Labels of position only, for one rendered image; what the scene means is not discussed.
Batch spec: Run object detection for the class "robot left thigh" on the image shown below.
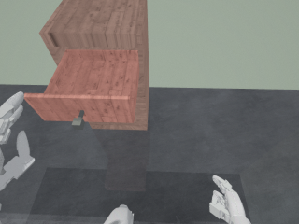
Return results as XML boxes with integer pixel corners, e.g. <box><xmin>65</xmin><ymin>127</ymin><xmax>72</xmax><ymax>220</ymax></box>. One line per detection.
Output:
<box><xmin>104</xmin><ymin>207</ymin><xmax>134</xmax><ymax>224</ymax></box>

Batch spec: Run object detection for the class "handle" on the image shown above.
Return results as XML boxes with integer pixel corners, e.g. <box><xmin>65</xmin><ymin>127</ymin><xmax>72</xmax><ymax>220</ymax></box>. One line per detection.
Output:
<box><xmin>72</xmin><ymin>110</ymin><xmax>85</xmax><ymax>130</ymax></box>

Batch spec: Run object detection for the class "cabinet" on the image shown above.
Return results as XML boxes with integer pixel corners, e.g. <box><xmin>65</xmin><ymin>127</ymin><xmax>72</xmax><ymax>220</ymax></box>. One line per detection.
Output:
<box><xmin>39</xmin><ymin>0</ymin><xmax>150</xmax><ymax>131</ymax></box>

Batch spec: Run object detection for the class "robot right hand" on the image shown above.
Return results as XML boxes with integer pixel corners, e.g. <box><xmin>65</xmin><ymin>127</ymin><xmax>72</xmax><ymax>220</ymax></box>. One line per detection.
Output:
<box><xmin>209</xmin><ymin>175</ymin><xmax>246</xmax><ymax>224</ymax></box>

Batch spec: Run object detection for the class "drawer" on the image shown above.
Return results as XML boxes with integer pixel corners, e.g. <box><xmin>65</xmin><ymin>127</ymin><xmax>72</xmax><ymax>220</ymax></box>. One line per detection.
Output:
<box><xmin>23</xmin><ymin>49</ymin><xmax>140</xmax><ymax>123</ymax></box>

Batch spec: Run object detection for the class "robot left hand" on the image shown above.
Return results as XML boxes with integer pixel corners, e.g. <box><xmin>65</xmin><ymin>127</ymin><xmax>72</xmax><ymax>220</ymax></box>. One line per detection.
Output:
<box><xmin>0</xmin><ymin>91</ymin><xmax>35</xmax><ymax>191</ymax></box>

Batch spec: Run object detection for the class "left robot shin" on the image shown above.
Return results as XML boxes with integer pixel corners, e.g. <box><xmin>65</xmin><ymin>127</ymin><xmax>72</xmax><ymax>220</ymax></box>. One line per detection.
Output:
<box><xmin>120</xmin><ymin>204</ymin><xmax>128</xmax><ymax>209</ymax></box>

